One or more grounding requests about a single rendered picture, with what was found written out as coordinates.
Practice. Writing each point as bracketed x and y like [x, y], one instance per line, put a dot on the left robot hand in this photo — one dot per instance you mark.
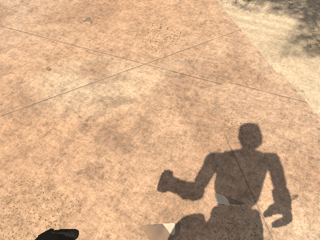
[61, 234]

